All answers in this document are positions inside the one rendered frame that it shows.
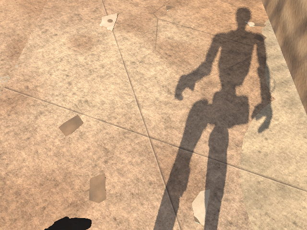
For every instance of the robot left hand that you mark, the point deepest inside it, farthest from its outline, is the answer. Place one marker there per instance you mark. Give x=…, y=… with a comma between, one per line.
x=67, y=223

